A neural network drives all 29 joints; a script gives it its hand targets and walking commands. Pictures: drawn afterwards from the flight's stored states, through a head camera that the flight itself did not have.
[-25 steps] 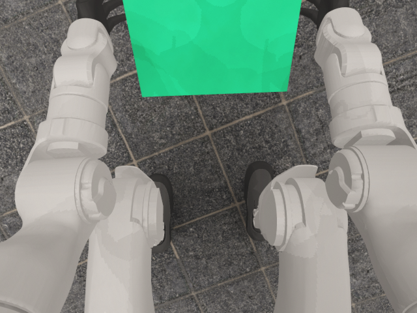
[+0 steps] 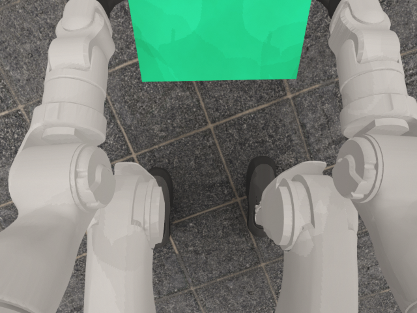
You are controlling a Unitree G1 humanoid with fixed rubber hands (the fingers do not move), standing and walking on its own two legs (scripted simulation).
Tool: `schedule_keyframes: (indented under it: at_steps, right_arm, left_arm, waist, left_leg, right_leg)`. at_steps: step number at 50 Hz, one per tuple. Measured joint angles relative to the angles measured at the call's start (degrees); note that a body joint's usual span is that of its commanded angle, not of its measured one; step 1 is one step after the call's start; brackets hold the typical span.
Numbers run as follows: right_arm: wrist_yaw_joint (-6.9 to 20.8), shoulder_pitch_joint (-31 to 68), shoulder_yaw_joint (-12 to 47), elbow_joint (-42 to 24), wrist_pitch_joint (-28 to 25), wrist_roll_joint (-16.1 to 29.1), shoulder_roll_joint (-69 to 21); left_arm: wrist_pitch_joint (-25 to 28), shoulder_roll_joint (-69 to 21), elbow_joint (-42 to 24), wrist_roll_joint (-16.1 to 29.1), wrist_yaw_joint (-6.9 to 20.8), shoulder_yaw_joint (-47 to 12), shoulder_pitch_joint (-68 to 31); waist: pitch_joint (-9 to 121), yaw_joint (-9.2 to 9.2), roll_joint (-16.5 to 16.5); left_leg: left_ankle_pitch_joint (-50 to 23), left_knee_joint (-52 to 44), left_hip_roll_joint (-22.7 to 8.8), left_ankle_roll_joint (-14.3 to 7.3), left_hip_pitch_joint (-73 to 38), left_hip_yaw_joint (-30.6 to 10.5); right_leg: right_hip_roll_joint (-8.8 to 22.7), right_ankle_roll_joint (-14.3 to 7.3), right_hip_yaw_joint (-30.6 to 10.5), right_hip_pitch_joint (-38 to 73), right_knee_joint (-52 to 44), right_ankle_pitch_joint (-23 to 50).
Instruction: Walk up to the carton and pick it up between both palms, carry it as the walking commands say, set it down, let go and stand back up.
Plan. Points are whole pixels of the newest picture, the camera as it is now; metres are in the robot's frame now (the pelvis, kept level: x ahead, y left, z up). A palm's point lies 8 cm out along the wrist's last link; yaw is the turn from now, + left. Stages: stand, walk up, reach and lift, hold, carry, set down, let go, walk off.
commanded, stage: set down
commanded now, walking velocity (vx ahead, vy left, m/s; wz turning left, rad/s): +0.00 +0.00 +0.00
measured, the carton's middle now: (217, 17) +0.55 -0.03 -0.25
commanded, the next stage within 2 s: none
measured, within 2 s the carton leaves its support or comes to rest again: rests again in 1.46 s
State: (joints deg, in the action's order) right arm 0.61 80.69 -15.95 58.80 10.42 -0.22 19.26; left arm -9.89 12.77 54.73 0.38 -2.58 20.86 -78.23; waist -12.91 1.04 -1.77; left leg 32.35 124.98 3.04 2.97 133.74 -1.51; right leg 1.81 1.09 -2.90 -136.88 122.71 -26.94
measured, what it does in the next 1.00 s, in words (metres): stands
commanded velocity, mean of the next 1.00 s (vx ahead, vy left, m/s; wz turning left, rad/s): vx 0.00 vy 0.00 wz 0.00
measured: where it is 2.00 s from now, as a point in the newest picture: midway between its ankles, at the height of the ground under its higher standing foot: (208, 214)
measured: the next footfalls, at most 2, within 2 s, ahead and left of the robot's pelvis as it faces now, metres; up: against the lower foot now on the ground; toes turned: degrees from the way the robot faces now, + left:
none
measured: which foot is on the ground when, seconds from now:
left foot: down 0.00-1.00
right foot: down 0.00-1.00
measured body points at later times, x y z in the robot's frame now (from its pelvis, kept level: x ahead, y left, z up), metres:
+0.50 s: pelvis +0.01 +0.00 +0.00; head +0.38 -0.02 +0.26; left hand +0.57 +0.14 -0.16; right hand +0.57 -0.21 -0.16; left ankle +0.11 +0.13 -0.33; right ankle +0.13 -0.13 -0.33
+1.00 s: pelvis +0.02 +0.00 +0.00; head +0.39 -0.02 +0.25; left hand +0.58 +0.14 -0.17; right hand +0.57 -0.21 -0.17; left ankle +0.11 +0.13 -0.33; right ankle +0.13 -0.13 -0.33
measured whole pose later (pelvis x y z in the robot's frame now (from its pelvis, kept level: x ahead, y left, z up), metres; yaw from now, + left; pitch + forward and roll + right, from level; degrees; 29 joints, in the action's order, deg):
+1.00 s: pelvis +0.02 +0.00 +0.00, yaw +0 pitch +42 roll +1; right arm 3.1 81.4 -19.2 60.1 5.9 -1.6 19.6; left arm -4.7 12.6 56.6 -1.3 -0.6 23.1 -79.5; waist -14.7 0.9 -1.4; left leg 36.1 127.1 3.2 3.0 132.7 -1.6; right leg 1.5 1.5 -3.0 -136.1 124.9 -30.5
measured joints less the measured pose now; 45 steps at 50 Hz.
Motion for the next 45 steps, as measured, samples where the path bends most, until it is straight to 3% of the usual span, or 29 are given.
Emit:
schedule_keyframes:
  at_steps: [45]
  right_arm:
    - [2.5,0.6,-3.4,1.0,-4.1,-1.6,0.2]
  left_arm:
    - [4.7,-0.3,1.5,-1.8,2.0,2.4,-1.2]
  waist:
    - [-1.5,-0.1,0.4]
  left_leg:
    - [3.4,1.8,0.1,0.0,-0.9,0.0]
  right_leg:
    - [-0.3,0.4,-0.2,0.7,1.9,-3.3]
